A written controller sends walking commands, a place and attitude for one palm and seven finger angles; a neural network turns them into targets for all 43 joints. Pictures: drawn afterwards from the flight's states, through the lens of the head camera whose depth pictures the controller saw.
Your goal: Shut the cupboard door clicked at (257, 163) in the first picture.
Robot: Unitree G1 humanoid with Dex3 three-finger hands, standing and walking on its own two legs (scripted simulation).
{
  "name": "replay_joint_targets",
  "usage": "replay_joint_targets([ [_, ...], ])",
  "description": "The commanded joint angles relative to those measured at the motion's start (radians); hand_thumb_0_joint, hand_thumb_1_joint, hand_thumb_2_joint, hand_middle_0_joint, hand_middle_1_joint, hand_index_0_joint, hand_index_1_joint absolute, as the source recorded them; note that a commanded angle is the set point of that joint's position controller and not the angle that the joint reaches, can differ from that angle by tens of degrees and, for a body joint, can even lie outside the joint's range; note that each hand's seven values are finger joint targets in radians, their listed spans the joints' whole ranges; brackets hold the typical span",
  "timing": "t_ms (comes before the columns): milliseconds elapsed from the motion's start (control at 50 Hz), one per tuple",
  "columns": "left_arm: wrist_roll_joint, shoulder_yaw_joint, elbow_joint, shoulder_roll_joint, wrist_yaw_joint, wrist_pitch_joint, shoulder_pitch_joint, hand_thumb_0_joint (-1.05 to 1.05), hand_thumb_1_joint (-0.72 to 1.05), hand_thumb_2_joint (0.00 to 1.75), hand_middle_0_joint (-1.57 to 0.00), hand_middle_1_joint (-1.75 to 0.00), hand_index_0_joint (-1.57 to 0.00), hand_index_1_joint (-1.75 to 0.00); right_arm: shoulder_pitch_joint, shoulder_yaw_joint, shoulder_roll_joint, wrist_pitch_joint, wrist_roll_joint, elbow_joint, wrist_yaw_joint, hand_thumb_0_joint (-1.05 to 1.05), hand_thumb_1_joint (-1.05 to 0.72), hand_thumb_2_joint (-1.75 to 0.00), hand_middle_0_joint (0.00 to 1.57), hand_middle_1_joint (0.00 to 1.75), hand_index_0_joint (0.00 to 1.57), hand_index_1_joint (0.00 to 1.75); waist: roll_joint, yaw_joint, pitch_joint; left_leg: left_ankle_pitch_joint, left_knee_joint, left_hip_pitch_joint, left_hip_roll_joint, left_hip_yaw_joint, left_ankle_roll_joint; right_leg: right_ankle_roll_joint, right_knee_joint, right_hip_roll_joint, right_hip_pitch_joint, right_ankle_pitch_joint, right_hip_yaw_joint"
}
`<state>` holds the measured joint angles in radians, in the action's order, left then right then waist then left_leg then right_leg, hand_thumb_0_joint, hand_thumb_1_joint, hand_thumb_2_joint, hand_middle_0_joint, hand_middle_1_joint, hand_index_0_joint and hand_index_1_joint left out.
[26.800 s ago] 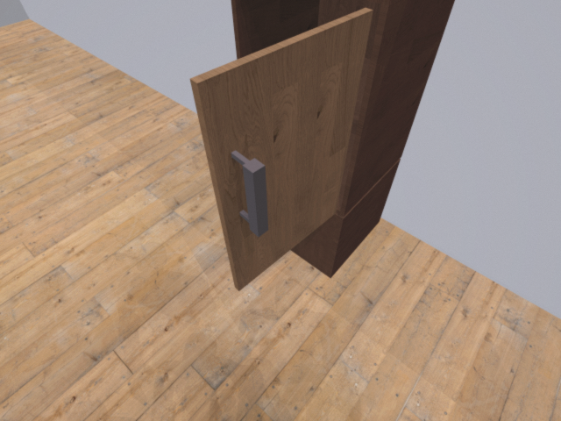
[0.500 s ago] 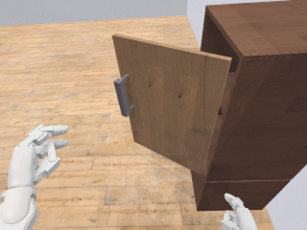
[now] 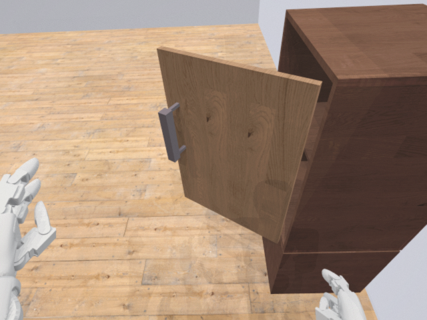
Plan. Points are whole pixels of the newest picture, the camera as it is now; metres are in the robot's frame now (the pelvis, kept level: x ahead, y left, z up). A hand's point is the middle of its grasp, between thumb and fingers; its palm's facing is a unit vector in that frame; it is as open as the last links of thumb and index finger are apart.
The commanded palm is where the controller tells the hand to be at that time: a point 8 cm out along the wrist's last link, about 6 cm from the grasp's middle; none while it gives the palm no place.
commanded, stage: draw the hand back to the body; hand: left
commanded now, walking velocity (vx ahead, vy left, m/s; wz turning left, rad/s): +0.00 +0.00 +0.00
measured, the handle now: (175, 132) +0.60 +0.19 +0.01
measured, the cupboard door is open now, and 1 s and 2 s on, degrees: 58 58 58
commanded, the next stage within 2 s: step back with the hand held close in 0.02 s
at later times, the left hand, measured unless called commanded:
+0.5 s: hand (38, 230) +0.19 +0.29 +0.15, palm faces +0.34 -0.80 -0.50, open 7.4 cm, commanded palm +0.13 +0.32 +0.17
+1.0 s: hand out of the picture +0.08 +0.31 +0.16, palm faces +0.49 -0.74 -0.46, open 7.4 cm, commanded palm +0.02 +0.34 +0.17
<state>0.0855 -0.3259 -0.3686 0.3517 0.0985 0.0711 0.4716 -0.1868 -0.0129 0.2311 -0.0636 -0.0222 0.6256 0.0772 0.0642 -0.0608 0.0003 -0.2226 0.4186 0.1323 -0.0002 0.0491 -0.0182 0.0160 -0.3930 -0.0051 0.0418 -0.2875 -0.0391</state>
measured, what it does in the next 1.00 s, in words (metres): shifts its weight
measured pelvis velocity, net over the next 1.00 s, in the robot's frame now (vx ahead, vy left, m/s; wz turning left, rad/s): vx -0.10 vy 0.03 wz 0.07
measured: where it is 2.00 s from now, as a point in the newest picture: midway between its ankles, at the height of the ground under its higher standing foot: outside the picture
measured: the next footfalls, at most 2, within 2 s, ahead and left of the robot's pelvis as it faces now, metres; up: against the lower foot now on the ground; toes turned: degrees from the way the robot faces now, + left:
right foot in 1.46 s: -0.28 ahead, -0.10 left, +0.00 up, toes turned +0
left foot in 1.76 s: -0.02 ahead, +0.12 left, +0.01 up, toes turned -2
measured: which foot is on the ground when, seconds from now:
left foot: down 0.00-1.00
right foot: down 0.00-1.00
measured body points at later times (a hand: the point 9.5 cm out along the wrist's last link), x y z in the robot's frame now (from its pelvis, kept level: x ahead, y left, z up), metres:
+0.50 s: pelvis -0.02 +0.03 +0.00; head -0.01 +0.02 +0.45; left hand +0.17 +0.33 +0.18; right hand +0.16 -0.23 -0.09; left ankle +0.01 +0.11 -0.74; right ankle -0.04 -0.11 -0.74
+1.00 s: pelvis -0.10 +0.03 -0.02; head -0.10 +0.04 +0.43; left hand +0.05 +0.35 +0.18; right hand +0.07 -0.20 -0.10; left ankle +0.00 +0.11 -0.74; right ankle -0.04 -0.10 -0.74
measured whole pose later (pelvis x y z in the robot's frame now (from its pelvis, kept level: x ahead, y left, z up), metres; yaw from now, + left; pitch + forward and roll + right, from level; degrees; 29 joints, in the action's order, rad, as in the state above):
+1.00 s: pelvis -0.10 +0.03 -0.02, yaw +4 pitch -1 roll -3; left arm 0.03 -0.45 -0.50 0.42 0.13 0.23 0.50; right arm -0.23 0.00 0.21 -0.03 -0.01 0.57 0.08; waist 0.02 0.00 0.03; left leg -0.24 0.67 0.47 0.00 0.05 -0.08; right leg -0.02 -0.63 -0.03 0.35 -0.26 0.01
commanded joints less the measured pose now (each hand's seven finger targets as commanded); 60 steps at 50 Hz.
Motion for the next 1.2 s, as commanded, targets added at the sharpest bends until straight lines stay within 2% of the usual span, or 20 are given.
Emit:
replay_joint_targets([
  [0,0.006,-0.146,-0.192,0.195,0.016,0.064,-0.070,0.00,0.90,0.90,-0.20,-0.30,-0.20,-0.30,0.132,0.028,0.091,-0.050,0.002,-0.163,0.009,0.00,-0.90,-0.90,0.20,0.30,0.20,0.30,-0.007,-0.001,-0.039,0.180,-0.047,-0.067,-0.012,-0.027,-0.020,-0.008,0.083,0.011,0.094,0.221,0.022],
  [120,0.006,-0.136,-0.193,0.189,0.012,0.057,-0.082,0.00,0.90,0.90,-0.20,-0.30,-0.20,-0.30,0.132,0.030,0.097,-0.040,0.002,-0.168,0.006,0.00,-0.90,-0.90,0.20,0.30,0.20,0.30,-0.008,0.001,-0.045,0.180,-0.052,-0.076,-0.015,-0.027,-0.020,-0.010,0.084,0.009,0.100,0.215,0.019],
  [140,-0.006,-0.230,-0.257,0.296,0.022,0.094,-0.180,0.00,0.90,0.90,-0.20,-0.30,-0.20,-0.30,0.130,0.041,0.121,-0.015,-0.004,-0.192,0.004,0.00,-0.90,-0.90,0.20,0.30,0.20,0.30,-0.012,0.034,-0.016,0.118,0.014,-0.013,-0.036,-0.042,-0.042,-0.019,0.130,0.068,0.181,0.260,0.104],
  [200,-0.010,-0.164,-0.164,0.224,0.016,0.109,-0.056,0.00,0.90,0.90,-0.20,-0.30,-0.20,-0.30,0.131,0.046,0.109,0.023,0.005,-0.177,0.008,0.00,-0.90,-0.90,0.20,0.30,0.20,0.30,-0.089,0.043,-0.065,0.147,0.066,0.009,-0.029,-0.039,-0.035,-0.022,0.097,0.118,0.181,0.398,0.105],
  [340,-0.003,-0.202,-0.250,0.268,0.034,0.112,0.011,0.00,0.90,0.90,-0.20,-0.30,-0.20,-0.30,0.131,0.061,0.120,0.082,-0.005,-0.229,0.025,0.00,-0.90,-0.90,0.20,0.30,0.20,0.30,-0.032,0.046,-0.196,0.405,0.047,-0.011,-0.068,-0.047,-0.034,-0.031,-0.033,0.077,0.120,0.536,0.061],
  [440,0.004,-0.234,-0.283,0.288,0.043,0.112,0.067,0.00,0.90,0.90,-0.20,-0.30,-0.20,-0.30,0.117,0.065,0.127,0.102,-0.008,-0.258,0.027,0.00,-0.90,-0.90,0.20,0.30,0.20,0.30,-0.005,0.045,-0.211,0.421,0.020,0.058,-0.094,-0.074,-0.034,-0.028,-0.093,0.053,0.089,0.480,0.058],
  [560,0.001,-0.234,-0.275,0.268,0.049,0.131,0.094,0.00,0.90,0.90,-0.20,-0.30,-0.20,-0.30,0.101,0.066,0.138,0.085,-0.007,-0.263,0.026,0.00,-0.90,-0.90,0.20,0.30,0.20,0.30,0.022,0.049,-0.161,0.122,-0.049,0.245,-0.122,-0.123,-0.052,-0.029,-0.123,0.033,0.058,0.293,0.070],
  [680,-0.031,-0.263,-0.276,0.277,0.055,0.169,0.031,0.00,0.90,0.90,-0.20,-0.30,-0.20,-0.30,0.103,0.070,0.157,0.043,-0.002,-0.256,0.031,0.00,-0.90,-0.90,0.20,0.30,0.20,0.30,0.062,0.050,-0.082,-0.397,-0.163,0.554,-0.159,-0.208,-0.095,-0.033,-0.197,-0.001,-0.060,0.131,0.079],
  [800,-0.045,-0.229,-0.344,0.236,0.054,0.202,-0.023,0.00,0.90,0.90,-0.20,-0.30,-0.20,-0.30,0.072,0.067,0.147,-0.002,0.005,-0.238,0.027,0.00,-0.90,-0.90,0.20,0.30,0.20,0.30,0.071,0.056,-0.095,-0.482,-0.160,0.592,-0.172,-0.234,-0.094,-0.025,-0.253,-0.013,-0.049,0.056,0.075],
  [860,-0.053,-0.240,-0.347,0.238,0.057,0.210,-0.041,0.00,0.90,0.90,-0.20,-0.30,-0.20,-0.30,0.070,0.071,0.153,-0.019,0.011,-0.227,0.025,0.00,-0.90,-0.90,0.20,0.30,0.20,0.30,0.117,0.055,-0.075,-0.560,-0.179,0.651,-0.195,-0.251,-0.100,-0.023,-0.303,-0.037,-0.060,0.008,0.071],
  [880,-0.061,-0.281,-0.339,0.276,0.057,0.216,-0.028,0.00,0.90,0.90,-0.20,-0.30,-0.20,-0.30,0.074,0.077,0.160,-0.025,0.015,-0.221,0.023,0.00,-0.90,-0.90,0.20,0.30,0.20,0.30,0.120,0.050,-0.081,-0.574,-0.185,0.663,-0.198,-0.264,-0.103,-0.023,-0.307,-0.048,-0.076,0.004,0.075],
  [940,-0.051,-0.267,-0.321,0.252,0.055,0.226,0.005,0.00,0.90,0.90,-0.20,-0.30,-0.20,-0.30,0.065,0.075,0.139,-0.026,0.012,-0.220,0.016,0.00,-0.90,-0.90,0.20,0.30,0.20,0.30,0.046,0.057,-0.063,-0.517,-0.062,0.634,-0.150,-0.200,-0.084,0.005,-0.231,-0.009,0.017,-0.016,0.173],
  [980,-0.045,-0.282,-0.308,0.273,0.057,0.228,0.018,0.00,0.90,0.90,-0.20,-0.30,-0.20,-0.30,0.046,0.081,0.127,-0.022,0.021,-0.204,0.007,0.00,-0.90,-0.90,0.20,0.30,0.20,0.30,-0.090,0.063,-0.049,-0.388,0.128,0.498,-0.075,-0.128,-0.035,0.063,-0.050,0.112,0.225,-0.110,0.347],
  [1000,-0.036,-0.229,-0.313,0.242,0.060,0.226,-0.007,0.00,0.90,0.90,-0.20,-0.30,-0.20,-0.30,0.044,0.071,0.099,-0.017,0.022,-0.191,-0.001,0.00,-0.90,-0.90,0.20,0.30,0.20,0.30,-0.165,0.072,-0.037,-0.281,0.237,0.382,-0.038,-0.091,-0.004,0.097,0.042,0.197,0.365,-0.134,0.428],
  [1040,-0.037,-0.217,-0.303,0.261,0.077,0.223,-0.037,0.00,0.90,0.90,-0.20,-0.30,-0.20,-0.30,0.037,0.071,0.087,-0.010,0.019,-0.167,-0.009,0.00,-0.90,-0.90,0.20,0.30,0.20,0.30,-0.249,0.080,-0.077,-0.167,0.373,0.232,-0.006,-0.052,0.019,0.125,0.106,0.276,0.454,-0.049,0.442],
  [1080,-0.039,-0.223,-0.316,0.281,0.089,0.221,-0.062,0.00,0.90,0.90,-0.20,-0.30,-0.20,-0.30,0.035,0.075,0.093,-0.005,0.017,-0.157,-0.005,0.00,-0.90,-0.90,0.20,0.30,0.20,0.30,-0.205,0.088,-0.092,-0.136,0.314,0.190,-0.012,-0.063,0.011,0.104,0.072,0.255,0.444,0.041,0.366],
  [1120,-0.040,-0.226,-0.332,0.281,0.090,0.228,-0.046,0.00,0.90,0.90,-0.20,-0.30,-0.20,-0.30,0.056,0.068,0.107,-0.006,0.014,-0.169,0.006,0.00,-0.90,-0.90,0.20,0.30,0.20,0.30,-0.106,0.082,-0.063,-0.128,0.093,0.211,-0.054,-0.118,-0.021,0.034,-0.013,0.126,0.427,-0.012,0.238],
  [1140,-0.041,-0.242,-0.341,0.289,0.088,0.239,-0.037,0.00,0.90,0.90,-0.20,-0.30,-0.20,-0.30,0.076,0.072,0.117,-0.014,0.011,-0.181,0.016,0.00,-0.90,-0.90,0.20,0.30,0.20,0.30,-0.015,0.078,-0.066,-0.205,0.006,0.283,-0.106,-0.169,-0.048,0.002,-0.078,0.051,0.366,-0.036,0.188],
  [1160,-0.048,-0.273,-0.335,0.291,0.086,0.252,-0.014,0.00,0.90,0.90,-0.20,-0.30,-0.20,-0.30,0.082,0.075,0.133,-0.025,0.008,-0.189,0.020,0.00,-0.90,-0.90,0.20,0.30,0.20,0.30,0.097,0.073,-0.092,-0.419,-0.134,0.452,-0.200,-0.259,-0.089,-0.025,-0.243,-0.017,0.198,-0.056,0.127],
  [1180,-0.060,-0.295,-0.335,0.290,0.081,0.262,-0.008,0.00,0.90,0.90,-0.20,-0.30,-0.20,-0.30,0.113,0.079,0.150,-0.039,0.012,-0.201,0.025,0.00,-0.90,-0.90,0.20,0.30,0.20,0.30,0.215,0.059,-0.091,-0.616,-0.291,0.651,-0.308,-0.398,-0.133,-0.045,-0.450,-0.094,0.026,-0.035,0.067],
])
